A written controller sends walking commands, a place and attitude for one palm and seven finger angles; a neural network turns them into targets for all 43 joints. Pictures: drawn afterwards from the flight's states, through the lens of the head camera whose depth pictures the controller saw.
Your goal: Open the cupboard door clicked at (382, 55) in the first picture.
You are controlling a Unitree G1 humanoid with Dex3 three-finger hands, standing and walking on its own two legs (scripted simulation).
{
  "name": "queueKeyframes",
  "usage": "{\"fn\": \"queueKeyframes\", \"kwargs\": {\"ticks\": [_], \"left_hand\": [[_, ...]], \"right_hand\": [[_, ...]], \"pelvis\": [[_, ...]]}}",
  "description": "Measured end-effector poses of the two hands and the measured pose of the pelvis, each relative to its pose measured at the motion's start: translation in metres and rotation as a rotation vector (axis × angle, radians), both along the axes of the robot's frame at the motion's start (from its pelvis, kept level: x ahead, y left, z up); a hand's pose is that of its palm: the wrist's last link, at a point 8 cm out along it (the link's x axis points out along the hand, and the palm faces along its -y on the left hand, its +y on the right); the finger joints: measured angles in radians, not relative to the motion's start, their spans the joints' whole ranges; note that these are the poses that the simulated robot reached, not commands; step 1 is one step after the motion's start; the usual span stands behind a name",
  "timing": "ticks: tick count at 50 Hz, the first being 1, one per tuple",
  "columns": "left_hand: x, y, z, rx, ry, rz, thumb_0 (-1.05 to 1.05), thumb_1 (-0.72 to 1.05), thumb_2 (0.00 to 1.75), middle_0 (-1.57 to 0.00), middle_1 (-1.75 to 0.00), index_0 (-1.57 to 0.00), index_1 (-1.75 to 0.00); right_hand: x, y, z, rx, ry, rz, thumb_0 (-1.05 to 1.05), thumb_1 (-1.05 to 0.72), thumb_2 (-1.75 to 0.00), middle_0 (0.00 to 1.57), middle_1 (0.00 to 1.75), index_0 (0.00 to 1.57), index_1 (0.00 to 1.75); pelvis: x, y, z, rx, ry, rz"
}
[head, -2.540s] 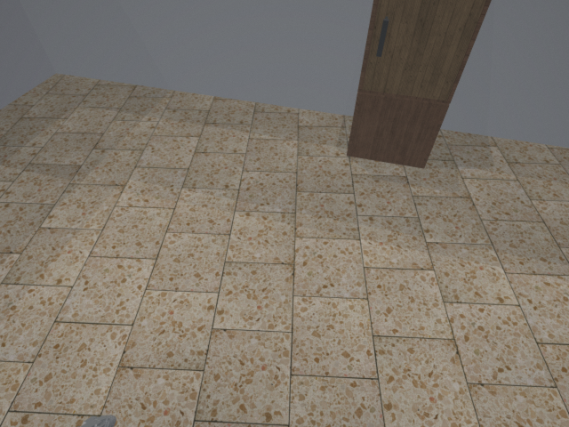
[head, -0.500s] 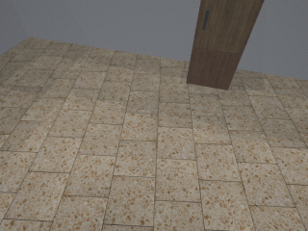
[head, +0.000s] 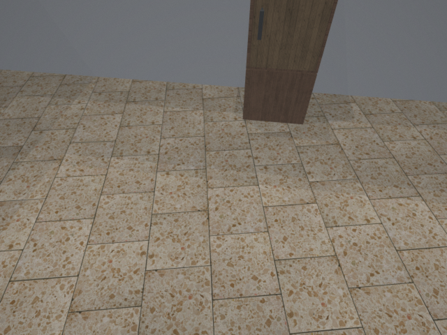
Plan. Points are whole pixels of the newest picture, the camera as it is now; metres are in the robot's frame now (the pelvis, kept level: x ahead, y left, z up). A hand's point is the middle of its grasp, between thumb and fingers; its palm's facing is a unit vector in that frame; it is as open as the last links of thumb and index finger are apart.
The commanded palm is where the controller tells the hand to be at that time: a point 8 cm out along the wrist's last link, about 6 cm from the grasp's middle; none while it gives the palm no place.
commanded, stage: walk to a spot facing it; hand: left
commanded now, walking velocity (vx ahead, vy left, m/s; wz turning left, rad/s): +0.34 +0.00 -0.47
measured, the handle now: (260, 23) +1.58 -0.09 -0.08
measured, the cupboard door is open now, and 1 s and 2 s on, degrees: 0 0 0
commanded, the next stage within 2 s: turn to face it in 1.58 s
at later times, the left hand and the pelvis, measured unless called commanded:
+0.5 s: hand out of the picture +0.14 +0.19 -0.18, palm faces -0.07 -0.98 -0.16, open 7.4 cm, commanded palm none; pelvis +0.20 +0.01 -0.01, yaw -10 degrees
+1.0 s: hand (218, 171) +0.60 +0.06 -0.16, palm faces -0.43 -0.88 -0.20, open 7.4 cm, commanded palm none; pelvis +0.40 -0.05 -0.01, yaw -22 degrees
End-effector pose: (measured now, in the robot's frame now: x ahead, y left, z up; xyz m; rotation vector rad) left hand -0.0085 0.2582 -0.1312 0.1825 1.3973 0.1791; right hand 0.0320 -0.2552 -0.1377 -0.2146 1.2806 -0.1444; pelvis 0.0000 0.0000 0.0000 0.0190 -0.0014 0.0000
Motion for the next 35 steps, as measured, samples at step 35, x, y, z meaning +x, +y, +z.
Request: {"fn": "queueKeyframes", "kwargs": {"ticks": [35], "left_hand": [[0.373,-0.008,-0.006,-0.056,-0.098,-0.258,0.01,0.92,0.90,-0.20,-0.29,-0.20,-0.30]], "right_hand": [[0.233,0.031,0.022,-0.025,-0.116,-0.310,-0.01,-0.93,-0.90,0.20,0.30,0.20,0.30]], "pelvis": [[0.277,0.017,0.008,-0.027,0.003,-0.281]]}}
